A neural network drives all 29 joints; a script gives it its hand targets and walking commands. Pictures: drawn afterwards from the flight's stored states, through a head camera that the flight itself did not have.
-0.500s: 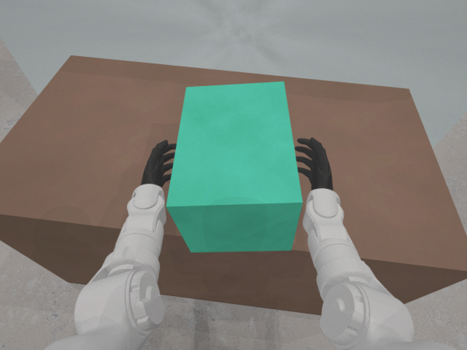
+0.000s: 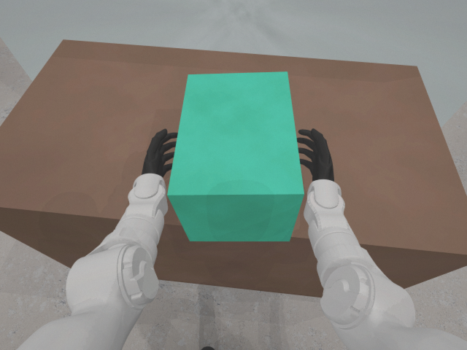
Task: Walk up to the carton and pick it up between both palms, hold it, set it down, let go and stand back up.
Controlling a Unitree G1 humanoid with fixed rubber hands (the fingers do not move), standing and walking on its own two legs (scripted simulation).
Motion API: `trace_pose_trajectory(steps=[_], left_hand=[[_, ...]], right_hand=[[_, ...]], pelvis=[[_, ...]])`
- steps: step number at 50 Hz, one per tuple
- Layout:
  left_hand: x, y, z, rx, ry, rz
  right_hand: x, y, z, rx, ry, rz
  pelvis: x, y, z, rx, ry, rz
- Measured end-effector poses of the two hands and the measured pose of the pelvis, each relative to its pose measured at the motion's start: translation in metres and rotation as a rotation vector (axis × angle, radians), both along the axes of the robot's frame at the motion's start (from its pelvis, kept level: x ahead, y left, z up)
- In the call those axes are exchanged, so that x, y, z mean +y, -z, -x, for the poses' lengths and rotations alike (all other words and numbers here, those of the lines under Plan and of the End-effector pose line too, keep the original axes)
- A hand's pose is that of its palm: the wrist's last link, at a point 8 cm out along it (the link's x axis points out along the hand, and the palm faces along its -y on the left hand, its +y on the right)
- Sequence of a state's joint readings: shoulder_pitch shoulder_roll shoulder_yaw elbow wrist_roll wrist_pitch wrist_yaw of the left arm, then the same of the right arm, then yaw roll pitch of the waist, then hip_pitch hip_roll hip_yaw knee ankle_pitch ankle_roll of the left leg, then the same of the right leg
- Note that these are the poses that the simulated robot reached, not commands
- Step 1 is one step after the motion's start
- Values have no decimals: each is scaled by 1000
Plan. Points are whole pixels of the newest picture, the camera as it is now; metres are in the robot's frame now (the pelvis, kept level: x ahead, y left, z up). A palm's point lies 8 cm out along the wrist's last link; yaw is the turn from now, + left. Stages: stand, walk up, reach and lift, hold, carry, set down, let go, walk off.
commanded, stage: set down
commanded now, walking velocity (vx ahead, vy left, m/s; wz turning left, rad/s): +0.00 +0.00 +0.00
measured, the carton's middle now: (238, 157) +0.48 +0.03 -0.03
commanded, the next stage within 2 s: none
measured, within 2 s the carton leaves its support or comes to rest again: rests again in 0.22 s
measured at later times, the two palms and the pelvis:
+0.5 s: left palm (156, 165) +0.43 +0.19 +0.01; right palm (315, 173) +0.42 -0.11 +0.01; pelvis +0.00 +0.00 -0.01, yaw -1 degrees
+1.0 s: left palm (156, 165) +0.43 +0.19 +0.01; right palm (315, 173) +0.42 -0.11 +0.01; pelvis +0.00 +0.01 -0.01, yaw +0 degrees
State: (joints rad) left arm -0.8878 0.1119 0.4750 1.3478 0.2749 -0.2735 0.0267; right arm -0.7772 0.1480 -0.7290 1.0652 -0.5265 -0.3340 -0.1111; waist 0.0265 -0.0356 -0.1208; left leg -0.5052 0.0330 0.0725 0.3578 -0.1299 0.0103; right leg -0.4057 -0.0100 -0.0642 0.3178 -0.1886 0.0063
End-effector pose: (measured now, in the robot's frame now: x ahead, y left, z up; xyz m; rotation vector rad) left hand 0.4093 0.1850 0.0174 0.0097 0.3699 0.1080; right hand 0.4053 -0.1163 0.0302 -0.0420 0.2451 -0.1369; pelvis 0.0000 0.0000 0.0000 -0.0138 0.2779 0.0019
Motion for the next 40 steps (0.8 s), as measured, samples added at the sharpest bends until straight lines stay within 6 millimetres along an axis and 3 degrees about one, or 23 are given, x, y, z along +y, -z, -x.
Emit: trace_pose_trajectory(steps=[18,40], left_hand=[[3,8,-22,-48,14,2],[3,10,-20,-60,1,33]], right_hand=[[3,17,-11,3,23,-6],[3,17,-12,0,20,1]], pelvis=[[7,5,-1,77,24,8],[3,5,0,81,-2,4]])
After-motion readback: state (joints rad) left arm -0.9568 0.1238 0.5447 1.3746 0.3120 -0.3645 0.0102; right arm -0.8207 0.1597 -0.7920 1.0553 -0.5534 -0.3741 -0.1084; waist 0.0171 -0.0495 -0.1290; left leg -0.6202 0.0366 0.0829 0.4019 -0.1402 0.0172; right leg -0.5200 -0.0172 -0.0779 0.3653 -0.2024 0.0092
